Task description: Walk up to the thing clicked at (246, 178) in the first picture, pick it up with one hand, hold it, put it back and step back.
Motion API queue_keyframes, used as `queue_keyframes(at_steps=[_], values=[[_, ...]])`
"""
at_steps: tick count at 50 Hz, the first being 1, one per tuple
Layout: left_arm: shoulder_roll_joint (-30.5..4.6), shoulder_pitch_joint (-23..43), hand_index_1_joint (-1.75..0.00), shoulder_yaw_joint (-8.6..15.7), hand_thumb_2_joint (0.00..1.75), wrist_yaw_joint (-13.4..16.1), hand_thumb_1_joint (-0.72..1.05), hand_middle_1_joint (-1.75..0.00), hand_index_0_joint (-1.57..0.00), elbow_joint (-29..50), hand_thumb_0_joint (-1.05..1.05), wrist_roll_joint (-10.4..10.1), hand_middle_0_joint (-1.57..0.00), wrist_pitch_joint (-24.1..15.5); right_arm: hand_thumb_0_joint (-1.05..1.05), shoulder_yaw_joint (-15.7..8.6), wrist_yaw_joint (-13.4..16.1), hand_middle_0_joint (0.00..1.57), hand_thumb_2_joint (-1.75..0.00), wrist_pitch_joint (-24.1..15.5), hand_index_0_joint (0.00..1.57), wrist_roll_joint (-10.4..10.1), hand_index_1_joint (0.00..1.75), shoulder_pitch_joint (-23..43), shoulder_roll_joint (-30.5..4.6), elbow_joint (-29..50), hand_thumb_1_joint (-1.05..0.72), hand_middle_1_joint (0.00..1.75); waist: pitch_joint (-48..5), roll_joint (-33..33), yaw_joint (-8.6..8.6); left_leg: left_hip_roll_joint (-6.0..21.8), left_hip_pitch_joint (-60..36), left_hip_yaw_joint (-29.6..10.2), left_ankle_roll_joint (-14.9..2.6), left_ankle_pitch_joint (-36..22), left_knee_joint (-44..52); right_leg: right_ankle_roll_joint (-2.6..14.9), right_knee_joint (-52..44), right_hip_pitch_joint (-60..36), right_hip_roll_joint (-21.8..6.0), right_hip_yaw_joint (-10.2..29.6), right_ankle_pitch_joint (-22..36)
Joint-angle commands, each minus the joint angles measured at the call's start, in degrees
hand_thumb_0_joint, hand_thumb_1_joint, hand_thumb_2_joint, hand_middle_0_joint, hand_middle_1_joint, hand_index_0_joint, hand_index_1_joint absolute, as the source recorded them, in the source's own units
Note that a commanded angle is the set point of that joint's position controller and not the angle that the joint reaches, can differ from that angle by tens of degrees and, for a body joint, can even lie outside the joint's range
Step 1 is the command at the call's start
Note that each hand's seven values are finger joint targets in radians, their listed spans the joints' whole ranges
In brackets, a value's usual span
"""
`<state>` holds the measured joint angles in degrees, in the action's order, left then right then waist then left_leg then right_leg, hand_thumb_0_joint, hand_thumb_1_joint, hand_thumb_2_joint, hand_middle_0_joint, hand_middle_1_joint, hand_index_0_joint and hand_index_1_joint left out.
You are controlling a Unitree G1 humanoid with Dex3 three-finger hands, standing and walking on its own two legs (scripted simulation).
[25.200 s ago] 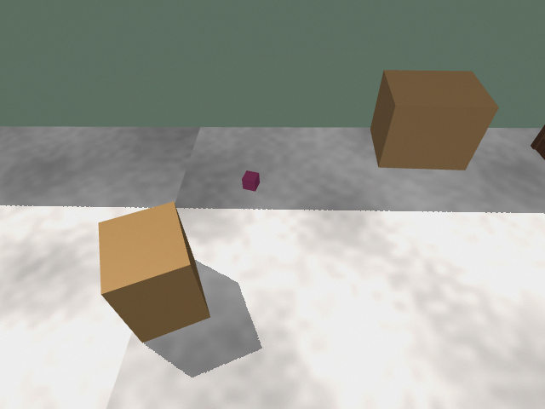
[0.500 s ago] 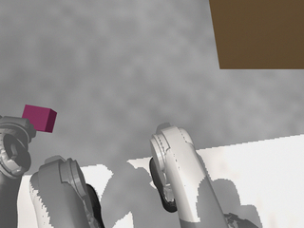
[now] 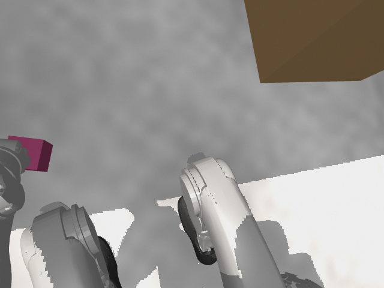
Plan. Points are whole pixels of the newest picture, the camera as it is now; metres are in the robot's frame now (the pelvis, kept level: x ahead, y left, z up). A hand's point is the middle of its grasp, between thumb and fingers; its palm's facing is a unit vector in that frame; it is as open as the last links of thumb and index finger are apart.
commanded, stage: rise first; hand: left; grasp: from above
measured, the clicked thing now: (29, 154) +0.46 +0.25 -0.30
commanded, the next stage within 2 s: approach in 1.52 s
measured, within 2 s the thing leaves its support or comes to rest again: neither
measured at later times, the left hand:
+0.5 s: hand out of the picture +0.44 +0.28 -0.17, palm faces -0.08 -0.43 -0.90, open 14.0 cm
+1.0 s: hand out of the picture +0.43 +0.28 -0.18, palm faces -0.06 -0.44 -0.90, open 14.0 cm
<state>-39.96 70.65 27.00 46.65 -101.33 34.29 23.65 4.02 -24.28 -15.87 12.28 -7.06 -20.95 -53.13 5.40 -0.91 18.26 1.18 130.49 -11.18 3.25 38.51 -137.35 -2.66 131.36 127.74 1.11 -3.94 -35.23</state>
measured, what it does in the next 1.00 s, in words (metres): stands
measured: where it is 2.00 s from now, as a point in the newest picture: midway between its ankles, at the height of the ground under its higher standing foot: (158, 263)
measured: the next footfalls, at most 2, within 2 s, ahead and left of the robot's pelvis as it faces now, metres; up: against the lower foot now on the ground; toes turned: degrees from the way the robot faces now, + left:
none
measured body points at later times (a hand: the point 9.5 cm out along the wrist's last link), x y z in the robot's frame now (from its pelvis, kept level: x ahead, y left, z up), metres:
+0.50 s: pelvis +0.00 +0.00 +0.00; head +0.26 +0.04 +0.37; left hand +0.44 +0.30 -0.12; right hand +0.00 -0.27 -0.10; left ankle +0.08 +0.14 -0.30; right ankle +0.12 -0.12 -0.30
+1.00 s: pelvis +0.00 +0.00 +0.00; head +0.26 +0.04 +0.37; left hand +0.44 +0.30 -0.13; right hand -0.01 -0.27 -0.09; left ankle +0.08 +0.14 -0.30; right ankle +0.12 -0.12 -0.30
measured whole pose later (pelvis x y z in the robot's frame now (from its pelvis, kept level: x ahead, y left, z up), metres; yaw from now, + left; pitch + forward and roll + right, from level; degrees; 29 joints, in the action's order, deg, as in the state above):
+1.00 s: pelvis +0.00 +0.00 +0.00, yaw +0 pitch +30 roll -8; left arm -39.3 69.2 26.2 48.5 -100.1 31.8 24.6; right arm 4.5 -25.5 -16.5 12.4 -6.7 -20.7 -53.5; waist 6.1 -0.3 18.7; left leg 1.1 128.7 -11.7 3.4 38.7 -137.1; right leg -2.4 131.0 125.8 1.0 -4.5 -35.3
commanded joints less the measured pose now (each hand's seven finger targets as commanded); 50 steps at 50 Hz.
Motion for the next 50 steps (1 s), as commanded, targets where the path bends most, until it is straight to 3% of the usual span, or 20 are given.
queue_keyframes(at_steps=[1,2,5,6,8,10,11,12,15,19,21,28,30,33,34,37,41,43,47,50], values=[[-11.29,15.33,-1.03,-1.64,1.04,2.63,-0.59,-1.0,-0.05,5.88,0.0,1.05,-0.08,0.69,0.0,-3.11,-0.44,0.2,-0.9,0.27,0.2,-0.97,0.3,-14.56,-15.35,-0.31,-0.9,0.3,-41.94,-17.02,1.86,0.21,-26.44,7.05,-2.85,-6.21,14.31,2.92,-14.05,-23.71,1.22,-7.41,8.96],[-11.17,16.76,-1.05,-2.55,1.01,2.77,-0.56,-1.04,-0.07,6.18,0.0,1.12,-0.08,0.8,0.0,-2.95,-0.58,0.2,-0.9,0.41,0.2,-0.37,0.3,-14.12,-15.06,-0.53,-0.9,0.3,-40.76,-16.45,2.74,0.12,-25.43,7.21,-2.99,-5.92,13.87,2.76,-13.68,-23.93,0.9,-7.59,8.97],[-12.25,18.65,-1.05,-2.01,1.0,3.42,-0.55,-1.04,-0.07,9.66,0.0,0.88,-0.08,0.76,0.0,-3.09,-0.76,0.2,-0.9,0.52,0.2,-0.42,0.3,-14.43,-14.53,-0.9,-0.9,0.3,-41.54,-15.88,2.89,-0.09,-23.85,7.71,-3.41,-6.45,13.23,2.42,-13.94,-25.58,0.8,-7.34,9.76],[-12.52,16.2,-1.05,-0.65,1.02,3.66,-0.57,-1.03,-0.06,7.48,0.0,0.73,-0.08,0.94,0.0,-3.84,-0.63,0.2,-0.9,0.58,0.2,-0.89,0.3,-14.61,-15.93,-0.66,-0.91,0.3,-42.67,-16.07,2.1,0.07,-24.98,7.62,-3.28,-6.41,13.68,2.65,-14.15,-25.73,1.0,-7.21,9.65],[-12.45,16.79,-1.05,-0.62,0.99,3.7,-0.55,-1.03,-0.07,7.79,0.0,0.58,-0.08,0.88,0.0,-3.47,-0.82,0.2,-0.9,0.55,0.2,-0.63,0.3,-14.61,-15.4,-0.97,-0.9,0.3,-41.61,-16.29,2.8,0.16,-24.73,7.78,-3.34,-6.89,13.21,2.53,-14.13,-25.2,0.85,-7.36,10.34],[-11.6,18.56,-1.05,-2.14,0.98,3.2,-0.54,-1.05,-0.08,9.15,0.0,0.81,-0.08,0.77,0.0,-2.72,-1.07,0.2,-0.9,0.63,0.2,-0.19,0.3,-14.55,-14.26,-1.71,-0.9,0.3,-40.63,-16.33,3.68,0.18,-25.16,7.5,-3.2,-7.2,13.07,2.54,-13.6,-24.43,0.68,-7.71,10.73],[-12.58,16.72,-1.06,-1.12,0.99,3.22,-0.55,-1.05,-0.07,7.97,0.0,0.92,-0.08,0.9,0.0,-3.57,-1.0,0.2,-0.9,0.6,0.2,-0.52,0.3,-14.85,-15.73,-1.22,-0.9,0.3,-41.75,-16.39,2.88,0.25,-25.6,7.86,-3.2,-7.51,13.19,2.53,-14.07,-25.52,1.04,-7.28,10.87],[-12.12,15.91,-1.04,-1.34,0.99,3.1,-0.54,-1.03,-0.07,8.28,0.0,1.06,-0.08,1.07,0.0,-3.0,-1.06,0.2,-0.9,0.66,0.2,-0.74,0.3,-15.02,-14.54,-1.79,-0.9,0.3,-41.79,-16.21,2.47,0.17,-25.31,7.56,-3.19,-7.11,13.29,2.59,-14.15,-24.83,0.86,-7.31,10.33],[-10.41,15.74,-1.05,-2.75,1.0,2.59,-0.55,-1.03,-0.07,8.26,0.0,0.81,-0.08,1.49,0.0,-3.29,-1.32,0.2,-0.9,0.74,0.2,-0.75,0.3,-14.82,-14.84,-1.74,-0.9,0.3,-41.0,-16.31,2.64,0.1,-24.97,7.53,-3.13,-6.48,13.63,2.66,-14.08,-24.56,0.95,-7.43,9.77],[-10.12,13.57,-1.05,-2.01,0.99,2.31,-0.54,-1.04,-0.07,7.0,0.0,0.33,-0.08,2.0,0.0,-3.22,-1.26,0.2,-0.9,0.85,0.2,-1.4,0.3,-14.83,-15.03,-0.47,-0.9,0.3,-41.67,-15.57,1.7,0.26,-25.53,7.11,-3.06,-7.19,14.12,2.93,-14.14,-24.2,1.04,-7.25,10.25],[-8.57,14.81,-1.06,-3.09,0.98,2.29,-0.53,-1.05,-0.07,6.63,0.0,-0.07,-0.08,1.88,0.0,-3.24,-1.17,0.2,-0.9,0.99,0.2,-1.51,0.3,-15.81,-14.78,-0.83,-0.9,0.3,-40.96,-14.44,2.66,0.11,-23.96,7.29,-3.26,-7.3,13.73,2.73,-14.3,-24.62,1.27,-6.98,10.7],[-11.32,16.32,-1.07,-3.3,0.97,2.41,-0.52,-1.07,-0.08,7.42,0.0,0.0,-0.08,1.26,0.0,-2.99,-0.92,0.2,-0.9,0.52,0.2,-0.4,0.3,-14.41,-14.74,-1.88,-0.9,0.3,-37.81,-11.4,3.09,-0.46,-20.96,7.78,-3.99,-4.17,13.32,2.21,-15.41,-25.4,1.15,-6.5,6.11],[-12.49,14.76,-1.06,-1.94,0.97,2.97,-0.53,-1.06,-0.08,6.72,0.0,0.52,-0.08,1.23,0.0,-3.29,-0.69,0.2,-0.9,0.2,0.2,-0.99,0.3,-13.7,-15.32,-0.82,-0.9,0.3,-40.36,-13.64,1.83,-0.31,-23.88,7.6,-3.66,-4.12,13.68,2.67,-15.22,-25.05,1.16,-6.39,6.32],[-10.15,14.7,-1.05,-2.65,0.98,3.19,-0.53,-1.05,-0.08,6.16,0.0,0.86,-0.08,1.23,0.0,-3.63,-0.96,0.2,-0.9,0.24,0.2,-0.65,0.3,-13.7,-15.57,-0.58,-0.9,0.3,-40.87,-17.16,2.21,0.15,-27.15,7.03,-3.0,-4.93,14.51,3.24,-14.03,-22.8,0.78,-7.24,8.36],[-9.71,17.99,-1.05,-3.91,0.97,3.08,-0.53,-1.05,-0.08,8.39,0.0,0.84,-0.08,1.01,0.0,-2.98,-1.13,0.2,-0.9,0.16,0.2,-0.23,0.3,-14.03,-14.58,-1.43,-0.9,0.3,-39.83,-16.31,3.29,0.09,-25.99,6.99,-3.13,-4.57,14.13,2.92,-13.83,-22.65,0.73,-7.64,8.15],[-12.0,17.56,-1.05,-2.58,0.99,3.75,-0.54,-1.04,-0.07,8.04,0.0,0.92,-0.08,0.77,0.0,-3.21,-0.93,0.2,-0.9,0.02,0.2,-0.44,0.3,-13.75,-15.45,-1.49,-0.9,0.3,-40.13,-15.47,2.76,0.02,-24.88,7.25,-3.38,-4.38,13.84,2.76,-14.36,-24.02,0.81,-7.22,7.6],[-9.9,17.25,-1.05,-3.48,0.99,3.93,-0.55,-1.04,-0.07,6.94,0.0,0.29,-0.08,0.72,0.0,-3.06,-1.2,0.2,-0.9,-0.41,0.2,0.07,0.3,-13.51,-15.07,-2.14,-0.9,0.3,-38.88,-15.34,3.53,-0.03,-25.27,7.44,-3.24,-4.55,13.59,2.71,-14.54,-23.47,0.86,-7.53,7.5],[-10.65,15.3,-1.04,-2.13,1.0,4.31,-0.55,-1.03,-0.07,6.58,0.0,0.2,-0.08,0.67,0.0,-3.33,-1.3,0.2,-0.9,-0.37,0.2,-0.55,0.3,-14.65,-15.25,-2.05,-0.9,0.3,-40.83,-15.46,2.33,0.02,-25.75,7.32,-3.2,-5.41,13.82,2.74,-14.86,-24.2,0.91,-7.23,8.41],[-9.9,15.52,-1.05,-3.48,0.99,4.04,-0.54,-1.05,-0.07,6.58,0.0,-1.43,-0.08,1.12,0.0,-2.88,-1.49,0.2,-0.9,-0.64,0.2,0.41,0.3,-12.57,-15.47,-1.79,-0.9,0.3,-37.05,-14.56,3.57,-0.21,-25.66,7.1,-3.52,-4.44,13.85,2.36,-14.21,-23.89,0.57,-8.08,7.89],[-12.79,13.31,-1.05,-1.66,0.99,4.36,-0.55,-1.04,-0.07,5.77,0.0,-0.8,-0.08,1.02,0.0,-2.85,-1.58,0.2,-0.9,-0.35,0.2,-0.42,0.3,-13.93,-16.01,-2.23,-0.9,0.3,-39.02,-14.17,1.95,-0.14,-24.0,7.64,-3.63,-4.95,13.89,2.48,-14.99,-26.08,1.12,-7.05,8.1]])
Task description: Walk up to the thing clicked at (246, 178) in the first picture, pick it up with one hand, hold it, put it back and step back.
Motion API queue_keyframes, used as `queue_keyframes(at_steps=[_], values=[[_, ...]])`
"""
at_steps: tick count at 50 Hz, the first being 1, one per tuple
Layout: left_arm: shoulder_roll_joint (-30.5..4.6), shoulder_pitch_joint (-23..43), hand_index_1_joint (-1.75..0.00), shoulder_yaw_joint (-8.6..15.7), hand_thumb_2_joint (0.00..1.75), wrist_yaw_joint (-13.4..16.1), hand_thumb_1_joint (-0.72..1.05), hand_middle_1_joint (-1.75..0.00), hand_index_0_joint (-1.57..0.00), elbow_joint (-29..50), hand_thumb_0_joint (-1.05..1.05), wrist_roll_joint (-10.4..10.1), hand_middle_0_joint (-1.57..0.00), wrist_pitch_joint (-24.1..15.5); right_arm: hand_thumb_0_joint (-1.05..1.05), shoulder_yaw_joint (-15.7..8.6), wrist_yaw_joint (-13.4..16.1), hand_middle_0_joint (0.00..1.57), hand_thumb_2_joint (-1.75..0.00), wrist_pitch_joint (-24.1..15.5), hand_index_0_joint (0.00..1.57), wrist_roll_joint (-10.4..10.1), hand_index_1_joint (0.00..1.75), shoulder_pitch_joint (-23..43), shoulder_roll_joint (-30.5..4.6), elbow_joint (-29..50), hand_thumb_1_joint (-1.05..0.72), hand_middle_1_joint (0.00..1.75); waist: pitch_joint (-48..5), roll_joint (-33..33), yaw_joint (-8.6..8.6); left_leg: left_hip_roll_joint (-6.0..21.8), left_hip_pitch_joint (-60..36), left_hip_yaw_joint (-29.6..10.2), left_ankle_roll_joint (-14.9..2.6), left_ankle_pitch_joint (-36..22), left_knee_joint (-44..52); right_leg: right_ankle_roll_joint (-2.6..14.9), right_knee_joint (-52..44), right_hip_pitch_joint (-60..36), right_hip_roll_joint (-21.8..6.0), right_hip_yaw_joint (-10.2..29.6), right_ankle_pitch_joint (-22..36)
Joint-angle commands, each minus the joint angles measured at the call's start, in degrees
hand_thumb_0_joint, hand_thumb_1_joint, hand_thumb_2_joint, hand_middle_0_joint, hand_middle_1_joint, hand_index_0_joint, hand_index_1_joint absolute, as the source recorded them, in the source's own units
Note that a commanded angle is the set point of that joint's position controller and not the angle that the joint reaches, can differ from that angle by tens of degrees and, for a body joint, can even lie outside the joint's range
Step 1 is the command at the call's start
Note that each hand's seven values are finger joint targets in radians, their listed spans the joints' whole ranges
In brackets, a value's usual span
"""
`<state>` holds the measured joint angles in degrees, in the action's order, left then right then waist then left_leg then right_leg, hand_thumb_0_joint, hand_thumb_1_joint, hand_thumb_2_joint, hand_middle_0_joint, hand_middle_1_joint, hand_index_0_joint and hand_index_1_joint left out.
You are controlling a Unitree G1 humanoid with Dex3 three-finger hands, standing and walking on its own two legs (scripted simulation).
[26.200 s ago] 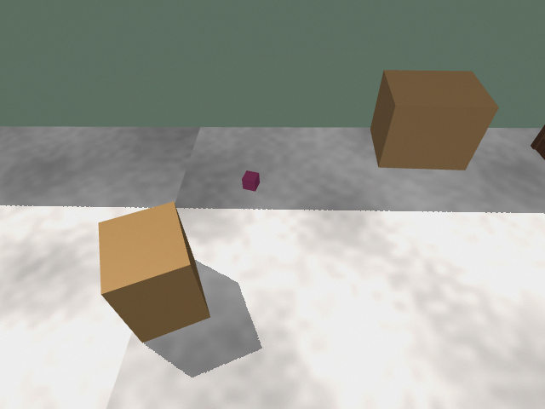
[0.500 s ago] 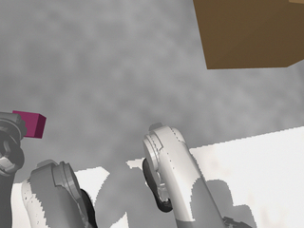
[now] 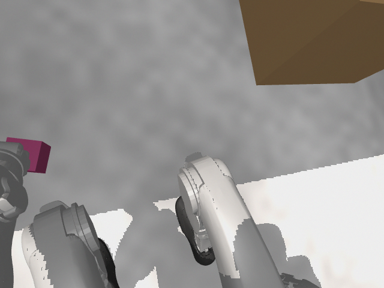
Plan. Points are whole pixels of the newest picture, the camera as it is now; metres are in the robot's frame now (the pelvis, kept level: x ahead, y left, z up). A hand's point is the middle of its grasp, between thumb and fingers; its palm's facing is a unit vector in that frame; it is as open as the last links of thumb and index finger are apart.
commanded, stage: rise first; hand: left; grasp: from above
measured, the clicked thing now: (27, 156) +0.46 +0.25 -0.30
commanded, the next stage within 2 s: approach in 0.52 s
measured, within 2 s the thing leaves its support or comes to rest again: neither
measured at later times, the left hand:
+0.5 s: hand out of the picture +0.43 +0.28 -0.19, palm faces -0.07 -0.44 -0.90, open 14.0 cm
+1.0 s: hand (16, 141) +0.47 +0.24 -0.20, palm faces -0.07 -0.47 -0.88, open 14.0 cm
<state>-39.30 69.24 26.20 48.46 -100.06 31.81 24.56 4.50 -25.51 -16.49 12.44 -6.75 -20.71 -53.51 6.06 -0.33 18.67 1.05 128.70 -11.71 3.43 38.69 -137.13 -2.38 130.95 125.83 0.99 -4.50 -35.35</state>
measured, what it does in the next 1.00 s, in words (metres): stands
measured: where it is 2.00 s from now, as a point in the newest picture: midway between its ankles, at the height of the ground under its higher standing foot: (156, 264)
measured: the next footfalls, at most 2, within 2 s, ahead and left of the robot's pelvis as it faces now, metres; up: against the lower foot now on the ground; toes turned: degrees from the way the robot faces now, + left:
none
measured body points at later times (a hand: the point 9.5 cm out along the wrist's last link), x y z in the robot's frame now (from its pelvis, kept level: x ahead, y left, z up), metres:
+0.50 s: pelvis +0.00 +0.00 +0.00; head +0.26 +0.05 +0.36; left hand +0.44 +0.30 -0.14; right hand -0.01 -0.27 -0.09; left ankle +0.08 +0.14 -0.30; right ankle +0.12 -0.12 -0.30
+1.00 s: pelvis +0.00 +0.00 +0.00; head +0.28 +0.05 +0.35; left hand +0.48 +0.26 -0.15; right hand -0.02 -0.27 -0.08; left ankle +0.08 +0.14 -0.30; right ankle +0.12 -0.12 -0.30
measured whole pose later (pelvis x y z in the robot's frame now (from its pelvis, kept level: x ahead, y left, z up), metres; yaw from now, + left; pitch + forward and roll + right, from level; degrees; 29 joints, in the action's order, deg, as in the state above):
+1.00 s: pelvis +0.00 +0.00 +0.00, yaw -1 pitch +29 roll -9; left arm -40.8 76.4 20.7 50.6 -104.9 29.6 23.0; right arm 7.8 -26.1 -19.1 13.4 -6.4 -21.6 -52.1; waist 9.5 1.6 22.7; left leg 0.3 128.5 -13.4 3.9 39.7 -138.8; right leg -2.2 131.9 124.9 0.6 -5.9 -36.3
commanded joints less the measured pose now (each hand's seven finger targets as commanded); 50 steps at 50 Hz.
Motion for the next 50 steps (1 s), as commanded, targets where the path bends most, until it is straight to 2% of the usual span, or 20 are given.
queue_keyframes(at_steps=[1,2,3,4,6,7,8,9,11,18,19,24,27,28,31,34,39,43,46,50], values=[[-13.98,15.37,-1.05,-1.02,1.0,2.75,-0.54,-1.04,-0.07,5.82,0.0,1.82,-0.08,0.15,0.0,-3.23,-0.43,0.2,-0.9,0.32,0.2,-0.55,0.3,-13.58,-15.94,-1.85,-0.9,0.3,-39.15,-14.89,1.53,-0.16,-21.6,8.1,-4.04,-5.23,13.5,2.07,-14.44,-23.92,0.83,-6.56,8.73],[-13.1,16.55,-1.06,-1.75,0.98,2.5,-0.53,-1.05,-0.08,6.29,0.0,1.48,-0.08,0.3,0.0,-2.9,-0.61,0.2,-0.9,0.26,0.2,-0.08,0.3,-12.68,-15.24,-1.71,-0.9,0.3,-38.54,-14.54,2.27,-0.28,-21.61,8.23,-4.19,-5.08,13.14,1.89,-14.26,-23.9,0.65,-6.67,8.63],[-13.2,14.47,-1.04,-0.17,1.0,2.6,-0.55,-1.03,-0.07,5.2,0.0,1.42,-0.08,0.16,0.0,-3.14,-0.67,0.2,-0.9,0.48,0.2,-0.61,0.3,-14.26,-15.89,-1.38,-0.9,0.3,-40.81,-14.76,1.46,0.1,-22.45,8.05,-3.86,-6.59,13.48,2.11,-14.21,-24.68,1.05,-6.66,10.01],[-12.62,15.96,-1.04,-1.52,0.99,2.34,-0.54,-1.03,-0.07,6.6,0.0,1.14,-0.08,0.22,0.0,-2.82,-0.72,0.2,-0.9,0.44,0.2,-0.33,0.3,-13.31,-15.31,-0.95,-0.9,0.3,-40.45,-15.13,1.93,0.02,-23.01,8.01,-3.85,-6.85,13.18,2.1,-13.59,-24.39,0.75,-6.83,10.46],[-13.62,17.19,-1.05,-1.76,0.99,2.0,-0.54,-1.04,-0.08,6.47,0.0,1.84,-0.08,0.04,0.0,-2.67,-0.48,0.2,-0.9,0.39,0.2,-0.01,0.3,-13.97,-15.76,-2.03,-0.9,0.3,-39.48,-15.38,2.92,0.09,-22.91,7.97,-3.9,-6.05,13.33,1.94,-14.18,-24.21,1.0,-6.87,9.94],[-13.7,15.38,-1.05,-0.5,0.99,2.06,-0.54,-1.04,-0.07,5.15,0.0,2.05,-0.08,0.03,0.0,-3.08,-0.47,0.2,-0.9,0.48,0.2,-0.6,0.3,-14.77,-16.04,-1.37,-0.9,0.3,-41.44,-15.45,1.92,0.24,-23.37,8.07,-3.68,-7.09,13.26,2.21,-14.25,-24.73,1.3,-6.48,10.58],[-13.35,17.72,-1.04,-1.77,1.0,2.02,-0.55,-1.03,-0.07,6.9,0.0,2.42,-0.08,-0.01,0.0,-2.64,-0.64,0.2,-0.9,0.4,0.2,-0.28,0.3,-14.38,-15.35,-1.7,-0.9,0.3,-41.16,-15.79,2.64,0.21,-23.25,7.99,-3.75,-6.93,12.82,2.18,-13.95,-24.12,0.99,-6.59,10.67],[-13.91,17.1,-1.05,-0.81,1.0,2.11,-0.55,-1.04,-0.07,5.33,0.0,2.64,-0.08,-0.09,0.0,-2.83,-0.68,0.2,-0.9,0.33,0.2,-0.45,0.3,-15.54,-15.85,-1.84,-0.9,0.3,-42.43,-16.19,2.4,0.23,-23.19,8.34,-3.66,-7.35,12.67,2.27,-14.4,-24.87,1.3,-6.19,10.81],[-11.44,17.02,-1.05,-2.04,0.99,1.97,-0.54,-1.04,-0.07,4.86,0.0,2.48,-0.08,-0.14,0.0,-2.76,-0.88,0.2,-0.9,0.07,0.2,-0.35,0.3,-15.06,-15.44,-1.63,-0.9,0.3,-41.28,-15.82,2.96,0.32,-23.26,7.68,-3.49,-6.78,12.87,2.35,-13.91,-23.44,1.14,-6.76,10.52],[-10.8,16.34,-1.05,-2.55,0.99,2.11,-0.54,-1.04,-0.07,3.59,0.0,1.74,-0.08,-0.5,0.0,-3.11,-0.73,0.2,-0.9,-0.74,0.2,-0.52,0.3,-14.69,-16.38,-1.14,-0.9,0.3,-38.97,-16.42,2.89,0.36,-25.27,6.28,-3.31,-4.57,14.11,2.57,-13.51,-20.94,1.02,-7.73,7.92],[-10.7,17.12,-1.04,-3.33,1.01,2.23,-0.55,-1.03,-0.07,4.2,0.0,1.46,-0.08,-0.54,0.0,-2.81,-0.69,0.2,-0.9,-0.84,0.2,-0.09,0.3,-14.54,-16.21,-1.17,-0.9,0.3,-38.39,-15.87,3.51,0.14,-25.18,6.46,-3.41,-4.78,13.96,2.39,-13.39,-21.7,0.85,-7.84,8.29],[-13.03,16.63,-1.05,-1.81,1.01,3.29,-0.55,-1.04,-0.07,4.53,0.0,1.03,-0.08,-0.77,0.0,-2.74,-0.64,0.2,-0.9,-0.71,0.2,-0.3,0.3,-14.29,-16.71,-1.51,-0.9,0.3,-37.57,-16.29,2.7,0.06,-23.91,7.06,-3.75,-4.74,13.54,2.31,-13.6,-22.48,0.85,-7.42,8.64],[-13.99,17.31,-1.05,-1.72,0.99,3.79,-0.54,-1.04,-0.07,5.72,0.0,0.21,-0.08,-0.71,0.0,-2.02,-0.73,0.2,-0.9,-0.74,0.2,0.32,0.3,-13.25,-16.62,-0.92,-0.9,0.3,-37.71,-15.8,3.44,-0.11,-24.36,7.19,-4.0,-5.8,12.54,1.92,-13.35,-23.83,0.57,-7.45,10.05],[-15.55,16.49,-1.05,-0.5,1.01,4.03,-0.56,-1.03,-0.07,5.21,0.0,0.85,-0.08,-0.84,0.0,-2.42,-0.69,0.2,-0.9,-0.76,0.2,0.05,0.3,-13.33,-17.12,-1.41,-0.9,0.3,-37.7,-16.21,2.87,-0.08,-23.42,7.4,-4.2,-5.36,12.6,1.95,-13.73,-23.82,0.67,-7.17,9.65],[-15.07,17.23,-1.04,-0.89,1.05,3.67,-0.6,-1.0,-0.05,5.05,0.0,0.47,-0.09,-0.92,0.0,-1.88,-1.02,0.2,-0.9,-0.51,0.2,0.29,0.3,-13.23,-16.7,-1.24,-0.9,0.3,-37.51,-16.7,3.24,0.03,-24.15,7.15,-4.08,-5.98,12.42,2.0,-12.91,-23.64,0.43,-7.53,10.43],[-14.69,17.56,-1.05,-1.83,1.06,2.69,-0.54,-1.02,-0.09,4.68,0.0,0.85,-0.11,-0.92,0.0,-1.34,-1.03,0.2,-0.89,-0.42,0.2,0.17,0.3,-13.56,-16.83,-1.01,-0.9,0.3,-38.15,-17.68,3.76,0.2,-25.07,6.83,-3.86,-6.58,12.29,2.21,-12.81,-22.52,0.58,-7.57,10.86],[-9.57,22.73,-1.1,-7.07,1.1,0.59,-0.52,-1.08,-0.09,3.82,0.0,1.54,-0.12,-1.51,0.0,-1.02,-1.01,0.2,-0.89,-1.03,0.2,0.39,0.3,-14.58,-17.06,-1.65,-0.9,0.3,-37.85,-16.86,7.15,0.1,-23.92,6.44,-3.47,-5.06,12.28,2.15,-13.2,-21.6,0.89,-8.05,9.15],[-8.04,26.27,-1.05,-8.2,1.07,2.21,-0.58,-1.02,-0.06,2.13,0.0,1.75,-0.09,-1.83,0.0,-1.57,-0.79,0.2,-0.89,-1.84,0.2,0.08,0.3,-16.88,-18.6,-2.75,-0.9,0.3,-38.42,-17.11,9.01,0.07,-25.47,4.68,-3.29,-3.96,13.11,2.22,-13.58,-20.85,1.05,-8.53,8.25],[-7.09,26.4,-1.04,-7.74,1.07,4.11,-0.61,-1.0,-0.05,-0.31,0.0,-0.74,-0.09,-1.89,0.0,-1.39,-0.74,0.2,-0.89,-2.28,0.2,0.51,0.3,-15.79,-19.67,-1.74,-0.9,0.3,-36.7,-16.62,9.64,-0.21,-27.5,3.66,-3.3,-3.84,12.33,2.16,-12.61,-20.39,0.72,-9.4,8.31],[-13.37,25.95,-1.05,-5.18,1.04,6.53,-0.61,-1.03,-0.06,0.58,0.0,-2.82,-0.09,-1.01,0.0,0.49,-1.02,0.2,-0.9,-1.96,0.2,1.47,0.3,-13.46,-19.47,0.82,-0.9,0.3,-34.66,-15.77,8.55,-1.13,-24.89,5.54,-4.66,-6.54,9.71,1.27,-11.14,-25.29,-0.35,-9.06,11.22]])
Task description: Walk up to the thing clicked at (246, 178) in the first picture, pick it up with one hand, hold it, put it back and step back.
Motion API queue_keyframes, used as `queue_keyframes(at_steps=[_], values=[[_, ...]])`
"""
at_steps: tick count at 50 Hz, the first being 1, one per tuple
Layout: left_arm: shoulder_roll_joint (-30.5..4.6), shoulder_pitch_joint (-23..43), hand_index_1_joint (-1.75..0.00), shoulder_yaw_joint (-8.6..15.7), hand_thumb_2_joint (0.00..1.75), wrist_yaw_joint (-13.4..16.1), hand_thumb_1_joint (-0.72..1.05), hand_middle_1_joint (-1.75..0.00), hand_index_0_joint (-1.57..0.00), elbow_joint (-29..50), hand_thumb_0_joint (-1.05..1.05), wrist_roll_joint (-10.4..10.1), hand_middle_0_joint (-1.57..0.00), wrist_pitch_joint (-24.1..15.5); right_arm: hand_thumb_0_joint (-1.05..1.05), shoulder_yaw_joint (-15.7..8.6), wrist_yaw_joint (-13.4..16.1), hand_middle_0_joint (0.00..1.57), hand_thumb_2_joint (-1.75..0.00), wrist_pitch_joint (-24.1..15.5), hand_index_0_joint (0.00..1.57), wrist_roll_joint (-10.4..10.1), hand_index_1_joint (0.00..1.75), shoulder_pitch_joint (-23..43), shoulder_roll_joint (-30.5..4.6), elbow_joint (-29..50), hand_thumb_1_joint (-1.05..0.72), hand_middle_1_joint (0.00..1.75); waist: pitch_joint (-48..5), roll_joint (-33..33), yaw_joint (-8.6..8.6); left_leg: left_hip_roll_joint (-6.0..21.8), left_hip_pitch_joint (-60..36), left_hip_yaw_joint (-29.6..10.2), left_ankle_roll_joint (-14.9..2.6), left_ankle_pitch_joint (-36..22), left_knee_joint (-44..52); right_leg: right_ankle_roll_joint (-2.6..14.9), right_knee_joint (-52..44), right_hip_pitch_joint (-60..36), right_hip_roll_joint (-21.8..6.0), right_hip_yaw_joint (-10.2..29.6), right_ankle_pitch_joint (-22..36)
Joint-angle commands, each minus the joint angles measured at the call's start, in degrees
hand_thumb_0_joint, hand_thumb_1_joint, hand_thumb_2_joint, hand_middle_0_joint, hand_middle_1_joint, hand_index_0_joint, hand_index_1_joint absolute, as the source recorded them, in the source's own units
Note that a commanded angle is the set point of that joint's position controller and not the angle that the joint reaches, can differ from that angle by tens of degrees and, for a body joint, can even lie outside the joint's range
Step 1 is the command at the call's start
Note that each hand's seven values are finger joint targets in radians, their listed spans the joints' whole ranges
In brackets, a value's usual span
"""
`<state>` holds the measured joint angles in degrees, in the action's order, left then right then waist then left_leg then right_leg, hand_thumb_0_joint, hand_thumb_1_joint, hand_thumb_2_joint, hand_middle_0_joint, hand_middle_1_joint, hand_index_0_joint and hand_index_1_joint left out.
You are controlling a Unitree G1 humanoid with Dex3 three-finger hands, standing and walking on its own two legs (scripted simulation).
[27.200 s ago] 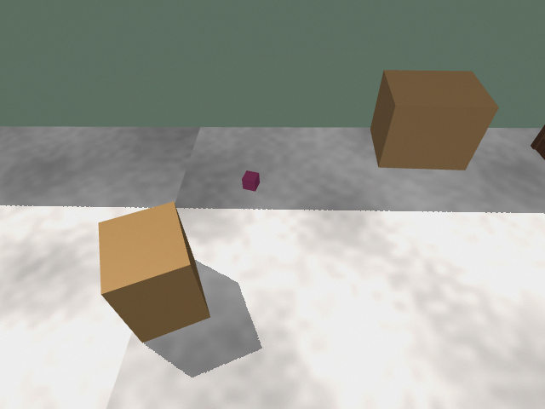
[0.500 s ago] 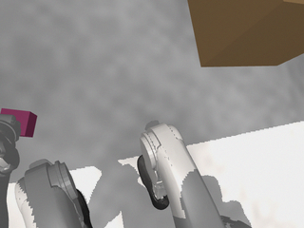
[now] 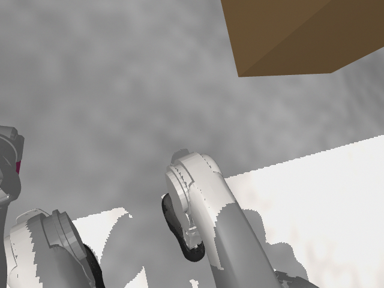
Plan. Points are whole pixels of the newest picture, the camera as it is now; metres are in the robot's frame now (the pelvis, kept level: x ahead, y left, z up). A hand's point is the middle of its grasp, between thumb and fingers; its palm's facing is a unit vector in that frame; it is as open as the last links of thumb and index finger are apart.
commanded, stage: rest palm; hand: left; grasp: from above
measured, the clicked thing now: out of the picture +0.46 +0.26 -0.30
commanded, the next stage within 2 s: close in 1.02 s
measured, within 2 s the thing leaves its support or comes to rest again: neither
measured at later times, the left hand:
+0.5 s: hand out of the picture +0.45 +0.24 -0.24, palm faces -0.06 -0.51 -0.86, open 13.5 cm
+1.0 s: hand (2, 160) +0.45 +0.24 -0.27, palm faces -0.08 -0.52 -0.85, open 13.1 cm
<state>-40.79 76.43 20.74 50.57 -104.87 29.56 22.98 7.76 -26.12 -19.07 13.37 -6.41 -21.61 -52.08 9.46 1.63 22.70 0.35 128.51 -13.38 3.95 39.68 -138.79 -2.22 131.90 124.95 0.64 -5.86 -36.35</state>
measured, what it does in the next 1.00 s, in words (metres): stands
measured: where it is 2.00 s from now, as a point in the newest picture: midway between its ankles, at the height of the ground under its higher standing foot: (145, 264)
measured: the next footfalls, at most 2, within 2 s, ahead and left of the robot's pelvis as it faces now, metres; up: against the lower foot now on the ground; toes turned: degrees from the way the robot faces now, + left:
none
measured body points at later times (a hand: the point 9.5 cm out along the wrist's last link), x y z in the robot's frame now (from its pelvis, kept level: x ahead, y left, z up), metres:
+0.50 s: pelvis +0.00 +0.00 -0.02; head +0.29 +0.05 +0.32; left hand +0.45 +0.27 -0.19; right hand -0.02 -0.25 -0.10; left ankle +0.08 +0.14 -0.30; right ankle +0.12 -0.12 -0.30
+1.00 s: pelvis +0.00 +0.01 -0.02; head +0.29 +0.07 +0.31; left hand +0.45 +0.26 -0.22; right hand +0.00 -0.25 -0.08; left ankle +0.08 +0.14 -0.30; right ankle +0.12 -0.12 -0.30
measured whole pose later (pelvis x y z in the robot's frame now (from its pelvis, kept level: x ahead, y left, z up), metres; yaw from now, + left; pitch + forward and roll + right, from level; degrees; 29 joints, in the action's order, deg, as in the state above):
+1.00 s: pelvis +0.00 +0.01 -0.02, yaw -2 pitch +25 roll -12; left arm -44.7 71.0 19.9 51.4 -104.0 22.8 20.0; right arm 15.6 -28.4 -16.6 13.8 -4.5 -23.8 -42.8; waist 15.5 5.3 25.2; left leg -1.0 129.7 -16.3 3.5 41.4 -145.0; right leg -3.3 135.9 124.2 0.6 -7.7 -37.9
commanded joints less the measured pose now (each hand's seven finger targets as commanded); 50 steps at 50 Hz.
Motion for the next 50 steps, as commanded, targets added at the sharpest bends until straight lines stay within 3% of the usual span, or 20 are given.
queue_keyframes(at_steps=[1,3,9,13,16,19,21,23,28,31,34,38,41,46,47,48,49,50], values=[[-14.18,17.7,-1.05,1.03,1.03,4.93,-0.6,-1.03,-0.06,5.61,0.0,-0.58,-0.08,0.98,0.0,-2.04,-0.4,0.2,-0.9,0.93,0.2,0.81,0.3,-12.69,-18.39,0.26,-0.9,0.3,-37.8,-17.51,3.78,-0.49,-24.15,8.01,-5.54,-7.93,10.58,1.04,-12.06,-25.47,-0.03,-7.47,12.57],[-17.84,16.02,-1.03,2.29,1.01,5.54,-0.59,-1.01,-0.06,5.63,0.0,0.26,-0.08,1.79,0.0,-1.07,-0.36,0.2,-0.9,2.02,0.2,1.05,0.3,-10.55,-18.6,1.12,-0.89,0.3,-37.37,-18.2,2.98,-0.43,-22.94,8.93,-6.0,-8.58,9.6,1.01,-11.46,-26.31,-0.22,-7.42,13.84],[-18.67,14.01,-1.0,1.03,1.01,4.06,-0.55,-0.97,-0.07,6.31,0.0,1.95,-0.09,2.53,0.0,-0.2,-0.91,0.2,-0.9,4.18,0.2,0.77,0.3,-8.83,-19.27,2.54,-0.89,0.3,-34.48,-19.93,4.2,0.14,-21.21,7.86,-6.01,-7.81,10.09,0.97,-11.19,-24.59,0.23,-7.9,14.86],[-16.04,13.15,-1.03,-0.65,1.07,2.09,-0.54,-0.99,-0.07,6.93,0.0,-0.19,-0.11,2.37,0.0,0.08,-1.72,0.2,-0.9,4.02,0.2,0.69,0.3,-12.25,-19.55,2.56,-0.89,0.3,-36.36,-18.11,6.2,0.25,-19.78,7.02,-5.82,-6.57,9.87,0.59,-12.23,-26.88,1.15,-7.72,13.16],[-12.52,15.01,-1.05,-1.58,1.08,1.48,-0.54,-1.01,-0.07,7.42,0.0,-4.21,-0.11,1.77,0.0,0.4,-2.0,0.2,-0.9,3.41,0.2,0.6,0.3,-13.79,-20.33,3.32,-0.9,0.3,-39.15,-15.74,8.07,0.49,-20.54,5.69,-5.49,-6.95,9.3,0.38,-11.87,-28.01,1.32,-8.32,13.09],[-11.17,18.0,-1.11,-2.25,1.19,1.15,-0.49,-1.06,-0.11,8.35,0.0,-6.26,-0.15,0.63,0.0,1.04,-1.57,0.2,-0.9,2.67,0.2,0.67,0.3,-13.96,-20.45,3.49,-0.9,0.3,-41.19,-15.56,9.33,0.19,-21.88,5.26,-5.18,-7.15,8.97,0.42,-12.14,-28.52,1.15,-8.38,13.07],[-11.83,18.67,-1.12,-2.17,1.22,1.45,-0.48,-1.07,-0.11,8.48,0.0,-6.4,-0.16,-0.44,0.0,1.46,-1.49,0.2,-0.9,2.42,0.2,0.44,0.3,-13.83,-20.45,3.06,-0.9,0.3,-41.14,-17.19,9.15,0.29,-23.49,4.63,-5.04,-6.43,9.37,1.08,-11.26,-26.54,0.9,-8.96,12.34],[-12.86,18.95,-1.1,-2.4,1.14,1.71,-0.49,-1.06,-0.1,8.89,0.0,-5.96,-0.13,-1.24,0.0,2.18,-1.35,0.2,-0.9,2.25,0.2,0.46,0.3,-12.81,-20.5,3.09,-0.9,0.3,-40.29,-19.87,8.72,0.43,-26.0,4.46,-4.72,-6.41,9.56,1.65,-10.1,-25.22,0.57,-9.4,12.39],[-18.95,15.15,-1.08,-1.95,1.11,2.66,-0.48,-1.05,-0.1,7.49,0.0,0.73,-0.13,-1.59,0.0,3.39,-1.07,0.2,-0.9,2.89,0.2,0.17,0.3,-8.48,-19.34,3.23,-0.89,0.3,-35.11,-23.7,5.58,0.31,-22.66,6.95,-5.04,-5.6,8.9,2.58,-10.24,-23.54,0.4,-8.58,12.24],[-17.3,11.42,-1.09,-1.68,1.13,3.66,-0.47,-1.07,-0.1,3.99,0.0,2.14,-0.13,-1.02,0.0,3.16,-1.51,0.2,-0.9,3.46,0.2,0.74,0.3,-9.68,-19.16,4.34,-0.89,0.3,-33.57,-22.57,5.63,0.31,-21.58,6.79,-5.33,-7.07,8.36,2.67,-9.5,-24.27,0.42,-8.78,13.58],[-14.23,10.53,-1.1,-2.42,1.13,3.57,-0.45,-1.08,-0.11,2.52,0.0,0.18,-0.13,-0.86,0.0,2.58,-1.91,0.2,-0.9,3.16,0.2,0.91,0.3,-9.61,-19.62,5.2,-0.89,0.3,-32.37,-19.38,6.53,0.22,-21.2,5.88,-5.46,-6.71,7.92,2.14,-9.98,-23.25,0.72,-9.48,13.4],[-10.05,9.83,-1.09,-3.71,1.12,2.88,-0.47,-1.07,-0.1,2.58,0.0,-4.15,-0.12,-0.88,0.0,1.98,-2.4,0.2,-0.9,2.68,0.2,0.61,0.3,-11.04,-21.12,6.88,-0.89,0.3,-32.59,-18.17,8.04,0.12,-23.21,3.82,-5.08,-7.2,9.02,1.79,-9.21,-22.65,0.96,-10.21,13.99],[-8.97,10.9,-1.09,-3.76,1.12,2.66,-0.46,-1.06,-0.11,3.55,0.0,-7.05,-0.14,-1.55,0.0,2.26,-2.5,0.2,-0.9,2.51,0.2,0.5,0.3,-11.36,-21.59,7.96,-0.89,0.3,-33.35,-16.94,8.8,-0.03,-23.59,3.5,-5.13,-7.86,8.24,1.5,-8.96,-23.41,0.98,-10.14,14.42],[-13.91,12.78,-1.06,-3.02,1.1,3.34,-0.42,-1.03,-0.14,6.46,0.0,-4.68,-0.16,-3.27,0.0,3.21,-2.51,0.2,-0.9,2.85,0.2,-0.04,0.3,-10.66,-21.21,7.09,-0.89,0.3,-34.11,-19.71,7.63,-0.09,-22.35,4.45,-5.46,-6.7,7.55,2.25,-8.73,-22.8,0.71,-9.67,13.8],[-12.94,12.58,-1.06,-3.25,1.06,3.19,-0.42,-1.04,-0.13,7.14,0.0,-5.62,-0.15,-3.49,0.0,3.54,-2.6,0.2,-0.9,2.67,0.2,0.38,0.3,-9.06,-20.75,7.77,-0.89,0.3,-33.13,-20.24,7.82,-0.31,-23.78,4.6,-5.33,-6.71,7.21,2.17,-7.78,-22.67,0.1,-10.19,13.49],[-14.36,12.89,-1.08,-2.99,1.09,3.73,-0.42,-1.06,-0.13,7.35,0.0,-4.62,-0.15,-3.92,0.0,3.5,-2.61,0.2,-0.9,2.85,0.2,0.37,0.3,-10.2,-21.33,7.23,-0.89,0.3,-34.9,-21.93,7.41,-0.12,-24.44,4.94,-5.11,-7.0,7.67,2.5,-8.09,-23.7,0.64,-10.18,13.57],[-14.1,12.64,-1.08,-2.73,1.08,3.86,-0.4,-1.06,-0.14,7.94,0.0,-5.4,-0.16,-4.13,0.0,3.7,-2.66,0.2,-0.9,2.9,0.2,0.77,0.3,-8.59,-20.73,7.82,-0.89,0.3,-34.17,-21.92,7.18,-0.36,-24.93,5.05,-5.14,-7.03,7.4,2.43,-7.13,-24.12,0.08,-10.52,13.35],[-15.81,11.82,-1.08,-2.17,1.07,4.23,-0.41,-1.06,-0.14,7.47,0.0,-4.36,-0.15,-4.23,0.0,3.91,-2.57,0.2,-0.9,3.02,0.2,0.65,0.3,-8.68,-20.91,7.73,-0.89,0.3,-34.79,-23.18,6.41,-0.04,-25.39,5.28,-5.12,-7.0,7.38,2.76,-7.17,-23.94,0.3,-10.36,13.35]])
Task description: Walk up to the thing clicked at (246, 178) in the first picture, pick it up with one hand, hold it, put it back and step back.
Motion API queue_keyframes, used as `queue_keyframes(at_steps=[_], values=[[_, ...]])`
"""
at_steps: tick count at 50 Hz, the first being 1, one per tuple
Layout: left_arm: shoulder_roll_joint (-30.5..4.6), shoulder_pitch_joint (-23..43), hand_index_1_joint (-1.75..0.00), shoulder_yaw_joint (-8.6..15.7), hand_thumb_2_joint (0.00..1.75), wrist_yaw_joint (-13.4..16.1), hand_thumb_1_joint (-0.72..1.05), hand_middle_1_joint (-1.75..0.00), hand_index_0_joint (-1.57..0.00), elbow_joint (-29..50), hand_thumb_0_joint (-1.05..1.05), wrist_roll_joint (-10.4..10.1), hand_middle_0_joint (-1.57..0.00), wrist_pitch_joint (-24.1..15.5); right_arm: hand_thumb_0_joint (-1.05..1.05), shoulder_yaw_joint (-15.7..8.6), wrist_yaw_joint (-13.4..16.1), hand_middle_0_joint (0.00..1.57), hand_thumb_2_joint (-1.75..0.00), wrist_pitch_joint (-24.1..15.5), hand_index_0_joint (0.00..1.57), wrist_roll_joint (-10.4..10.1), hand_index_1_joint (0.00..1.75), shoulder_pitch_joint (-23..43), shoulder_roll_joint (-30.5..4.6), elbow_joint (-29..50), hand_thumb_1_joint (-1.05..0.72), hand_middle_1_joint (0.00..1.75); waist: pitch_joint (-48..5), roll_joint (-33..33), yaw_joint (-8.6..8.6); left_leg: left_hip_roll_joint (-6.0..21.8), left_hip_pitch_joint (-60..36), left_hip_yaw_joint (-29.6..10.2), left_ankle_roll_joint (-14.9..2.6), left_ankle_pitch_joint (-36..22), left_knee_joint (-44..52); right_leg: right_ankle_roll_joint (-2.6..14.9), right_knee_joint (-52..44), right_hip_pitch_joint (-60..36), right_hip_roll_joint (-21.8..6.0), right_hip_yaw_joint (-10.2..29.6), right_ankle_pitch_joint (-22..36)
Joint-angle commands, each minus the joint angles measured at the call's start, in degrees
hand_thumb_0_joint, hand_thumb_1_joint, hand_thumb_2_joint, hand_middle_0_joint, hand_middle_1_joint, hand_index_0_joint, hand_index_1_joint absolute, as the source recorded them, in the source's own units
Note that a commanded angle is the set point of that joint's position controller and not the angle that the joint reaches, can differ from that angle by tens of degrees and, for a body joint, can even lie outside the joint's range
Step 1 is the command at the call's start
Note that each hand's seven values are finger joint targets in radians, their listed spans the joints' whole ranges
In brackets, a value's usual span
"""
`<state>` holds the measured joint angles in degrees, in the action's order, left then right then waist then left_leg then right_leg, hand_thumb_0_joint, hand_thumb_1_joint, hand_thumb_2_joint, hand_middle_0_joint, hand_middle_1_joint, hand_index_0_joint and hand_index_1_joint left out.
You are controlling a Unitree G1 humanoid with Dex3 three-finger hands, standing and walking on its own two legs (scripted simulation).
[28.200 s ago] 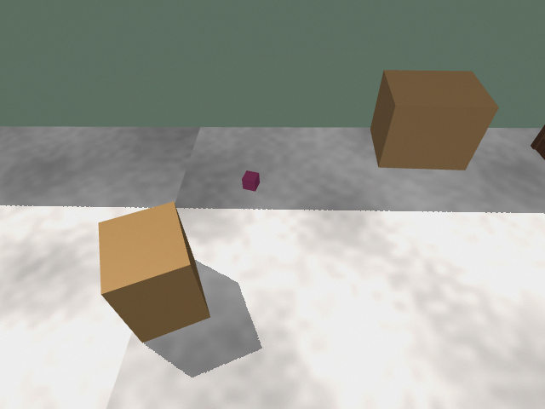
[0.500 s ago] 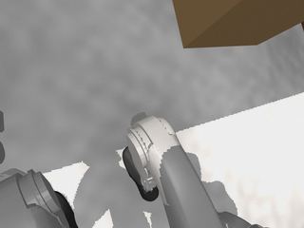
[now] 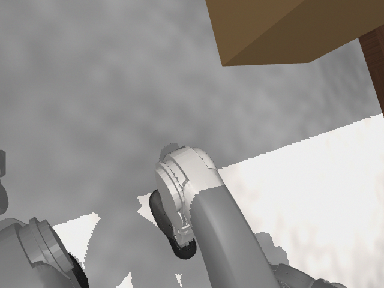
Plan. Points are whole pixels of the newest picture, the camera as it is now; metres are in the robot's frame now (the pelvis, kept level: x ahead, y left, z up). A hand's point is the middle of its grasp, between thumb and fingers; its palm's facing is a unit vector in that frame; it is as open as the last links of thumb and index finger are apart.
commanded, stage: rest palm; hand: left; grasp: from above
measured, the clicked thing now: out of the picture +0.44 +0.26 -0.27
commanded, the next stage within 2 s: close in 0.02 s
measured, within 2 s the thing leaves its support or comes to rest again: leaves its support in 1.40 s
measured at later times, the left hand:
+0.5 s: hand out of the picture +0.45 +0.25 -0.25, palm faces -0.03 -0.49 -0.87, open 10.7 cm
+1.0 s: hand out of the picture +0.45 +0.25 -0.24, palm faces -0.04 -0.48 -0.87, open 10.3 cm
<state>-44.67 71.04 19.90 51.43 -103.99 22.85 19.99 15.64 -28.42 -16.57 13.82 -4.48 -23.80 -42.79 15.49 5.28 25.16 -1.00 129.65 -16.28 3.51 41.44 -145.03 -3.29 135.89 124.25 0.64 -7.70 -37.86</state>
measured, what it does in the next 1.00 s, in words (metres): stands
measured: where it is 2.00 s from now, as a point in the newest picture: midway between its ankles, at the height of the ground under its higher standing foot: (134, 267)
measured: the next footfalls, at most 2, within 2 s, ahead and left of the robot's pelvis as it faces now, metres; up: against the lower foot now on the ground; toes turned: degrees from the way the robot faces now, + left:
none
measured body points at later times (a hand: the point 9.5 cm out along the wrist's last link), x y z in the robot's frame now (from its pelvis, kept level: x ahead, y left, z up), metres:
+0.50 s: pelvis +0.01 +0.00 -0.01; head +0.29 +0.08 +0.33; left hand +0.45 +0.27 -0.20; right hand +0.02 -0.26 -0.07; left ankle +0.07 +0.14 -0.28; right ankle +0.12 -0.13 -0.28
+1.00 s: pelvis +0.00 +0.00 -0.02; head +0.28 +0.07 +0.33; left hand +0.45 +0.27 -0.19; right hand +0.01 -0.26 -0.08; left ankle +0.07 +0.14 -0.28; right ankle +0.12 -0.13 -0.28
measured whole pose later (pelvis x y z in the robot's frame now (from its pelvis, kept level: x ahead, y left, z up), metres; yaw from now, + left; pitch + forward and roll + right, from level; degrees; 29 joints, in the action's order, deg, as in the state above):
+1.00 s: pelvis +0.00 +0.00 -0.02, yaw +0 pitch +24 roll -12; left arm -46.3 71.6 16.3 51.7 -106.3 20.8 18.4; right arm 16.9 -29.2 -15.8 13.2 -3.5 -25.4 -41.6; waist 15.6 4.6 25.6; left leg -1.8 130.7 -17.3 3.6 42.2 -148.3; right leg -3.3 138.8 125.1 0.4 -8.2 -38.6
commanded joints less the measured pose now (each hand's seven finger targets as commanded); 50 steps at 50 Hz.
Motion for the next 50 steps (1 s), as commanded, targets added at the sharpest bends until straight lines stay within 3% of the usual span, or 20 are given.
queue_keyframes(at_steps=[1,6,9,11,12,13,16,20,21,23,29,33,34,41,43,44,46,50], values=[[-12.7,17.59,-1.07,-1.33,1.08,3.63,-0.4,-1.05,-0.15,7.92,0.0,2.92,-0.17,-1.24,0.0,-3.89,-0.23,0.2,-0.9,0.62,0.2,0.22,0.3,-9.53,-18.46,-2.0,-0.89,0.3,-40.22,-27.47,3.78,1.23,-25.92,8.67,-4.86,-8.66,13.04,3.8,-11.11,-23.73,0.02,-8.46,15.31],[-10.07,16.27,-1.05,-1.69,1.05,3.38,-0.34,-1.04,-0.19,5.34,0.0,2.11,-0.2,-0.94,0.0,-3.91,-0.65,0.2,-0.9,1.07,0.2,0.51,0.3,-9.75,-18.31,-1.8,-0.89,0.3,-39.76,-26.0,4.78,1.19,-24.63,8.94,-4.98,-8.41,12.32,3.88,-10.77,-23.07,-0.19,-8.81,14.93],[-7.47,15.64,-1.01,-2.62,1.09,2.46,-0.12,-0.98,-0.36,3.56,0.0,1.63,-0.39,-0.95,0.0,-4.1,-0.89,0.2,-0.9,0.97,0.2,0.28,0.3,-12.8,-18.91,-1.18,-0.88,0.3,-41.0,-24.17,6.08,1.24,-24.25,8.34,-4.97,-10.7,11.87,3.47,-11.55,-23.29,0.45,-8.3,17.13],[-6.36,15.66,-0.97,-3.55,1.02,2.0,-0.04,-0.96,-0.41,3.36,0.0,0.92,-0.43,-0.94,0.0,-4.31,-1.01,0.2,-0.89,0.9,0.2,0.18,0.3,-11.55,-19.2,-1.13,-0.88,0.3,-38.83,-22.47,6.43,0.94,-23.43,7.8,-4.98,-10.34,11.7,3.12,-10.95,-22.17,0.04,-8.9,16.83],[-7.4,15.1,-0.97,-3.42,1.01,2.1,-0.04,-0.96,-0.41,2.33,0.0,2.08,-0.42,-0.93,0.0,-4.5,-0.92,0.2,-0.89,0.81,0.2,-0.18,0.3,-13.02,-19.78,-1.84,-0.88,0.3,-40.35,-22.26,6.04,1.07,-22.87,8.07,-4.86,-10.52,12.14,3.15,-12.03,-23.17,0.86,-8.62,17.17],[-6.59,15.48,-0.95,-3.65,0.95,1.96,-0.05,-0.95,-0.4,3.58,0.0,0.85,-0.41,-0.96,0.0,-4.3,-1.01,0.2,-0.89,0.6,0.2,0.17,0.3,-11.92,-19.24,-1.18,-0.88,0.3,-39.35,-21.27,6.32,0.72,-22.91,8.01,-5.06,-11.0,11.47,2.8,-11.36,-23.4,0.33,-8.69,17.75],[-8.59,14.94,-0.89,-2.7,0.84,3.11,-0.06,-0.91,-0.39,3.29,0.0,0.25,-0.37,-1.12,0.0,-4.11,-1.17,0.2,-0.89,0.65,0.2,-0.07,0.3,-11.91,-20.24,-0.19,-0.88,0.3,-39.04,-21.41,5.86,0.67,-23.62,7.16,-5.32,-10.7,11.11,2.88,-10.29,-23.22,0.13,-8.9,17.1],[-10.32,14.91,-0.89,-1.23,0.83,4.26,0.05,-0.9,-0.47,3.02,0.0,-0.53,-0.46,-1.31,0.0,-3.11,-1.32,0.2,-0.89,1.45,0.2,-0.06,0.3,-10.81,-19.66,0.79,-0.88,0.3,-38.91,-23.05,5.52,0.53,-24.01,7.5,-5.36,-9.52,10.79,3.71,-8.63,-23.06,-0.24,-9.16,15.8],[-9.52,15.5,-0.9,-1.43,0.86,4.01,0.09,-0.91,-0.5,3.3,0.0,-1.45,-0.49,-1.32,0.0,-2.89,-1.32,0.2,-0.89,1.41,0.2,0.29,0.3,-10.01,-19.32,1.07,-0.88,0.3,-37.84,-22.49,5.97,0.36,-23.23,7.79,-5.57,-8.99,9.88,3.47,-8.56,-22.58,-0.61,-9.35,15.17],[-9.51,14.79,-0.89,-1.54,0.86,3.62,0.11,-0.89,-0.53,2.4,0.0,-1.38,-0.52,-1.43,0.0,-2.65,-1.36,0.2,-0.9,1.53,0.2,-0.15,0.3,-10.85,-19.5,1.8,-0.88,0.3,-38.65,-22.36,5.87,0.41,-22.06,8.39,-5.62,-9.09,9.85,3.59,-9.78,-22.36,0.1,-8.79,15.4],[-9.48,14.67,-0.86,-3.63,0.85,1.68,0.19,-0.86,-0.58,2.24,0.0,0.45,-0.58,-1.41,0.0,-2.85,-1.23,0.2,-0.89,1.49,0.2,-0.75,0.3,-9.15,-20.45,1.01,-0.88,0.3,-36.09,-23.33,6.05,0.5,-21.5,7.99,-4.99,-8.21,10.94,3.26,-9.48,-21.02,0.27,-9.41,15.05],[-9.73,15.1,-0.86,-4.11,0.87,1.43,0.29,-0.86,-0.67,2.31,0.0,2.16,-0.67,-1.3,0.0,-3.18,-1.26,0.2,-0.89,1.56,0.2,-1.11,0.3,-10.09,-20.12,0.26,-0.88,0.3,-37.63,-21.88,6.12,0.35,-20.52,7.75,-5.42,-7.7,10.57,3.34,-10.57,-20.89,0.72,-9.12,14.82],[-8.65,14.99,-0.85,-4.27,0.91,1.47,0.31,-0.84,-0.69,2.15,0.0,1.67,-0.69,-1.34,0.0,-3.33,-1.31,0.2,-0.89,1.52,0.2,-1.02,0.3,-10.69,-20.34,0.48,-0.88,0.3,-37.85,-21.75,6.77,0.22,-20.94,7.28,-5.39,-8.16,10.65,3.19,-10.42,-21.19,0.54,-9.18,15.06],[-7.97,15.46,-0.78,-3.31,0.82,2.27,0.39,-0.77,-0.76,2.19,0.0,-2.14,-0.76,-1.64,0.0,-3.15,-1.24,0.2,-0.9,1.0,0.2,-0.45,0.3,-9.1,-20.25,0.51,-0.88,0.3,-37.31,-20.76,6.34,-0.07,-22.1,7.56,-5.54,-7.78,9.67,3.11,-9.66,-21.8,0.17,-9.93,13.99],[-6.24,15.4,-0.79,-3.95,0.84,2.0,0.41,-0.78,-0.78,1.63,0.0,-2.4,-0.78,-1.58,0.0,-3.06,-1.24,0.2,-0.9,1.09,0.2,-0.42,0.3,-10.41,-19.88,0.97,-0.88,0.3,-38.18,-20.55,6.81,-0.15,-21.31,7.98,-5.66,-7.87,9.56,3.22,-10.42,-22.53,0.56,-9.41,14.1],[-7.11,15.23,-0.77,-3.92,0.8,1.95,0.42,-0.77,-0.78,1.44,0.0,-1.79,-0.79,-1.6,0.0,-2.84,-1.21,0.2,-0.9,1.01,0.2,-0.65,0.3,-9.92,-19.48,0.6,-0.89,0.3,-38.18,-20.48,6.27,-0.03,-20.26,8.21,-5.8,-7.26,9.48,3.41,-11.15,-21.77,0.81,-9.14,13.69],[-7.01,15.95,-0.75,-4.22,0.82,1.42,0.41,-0.74,-0.78,1.36,0.0,-1.81,-0.8,-1.72,0.0,-3.07,-1.09,0.2,-0.9,0.86,0.2,-0.69,0.3,-9.74,-20.07,-0.02,-0.89,0.3,-37.73,-20.81,6.82,-0.03,-19.8,8.31,-5.48,-7.5,10.02,3.12,-11.6,-21.78,0.98,-9.09,14.23],[-6.97,15.67,-0.81,-5.07,0.9,1.39,0.57,-0.79,-0.94,0.93,0.0,-0.46,-0.95,-1.98,0.0,-3.21,-1.16,0.2,-0.9,0.64,0.2,-0.99,0.3,-10.08,-20.32,-0.56,-0.9,0.3,-37.44,-22.34,6.03,0.28,-21.9,7.33,-4.9,-7.92,11.25,3.45,-10.27,-21.77,0.9,-9.69,14.65]])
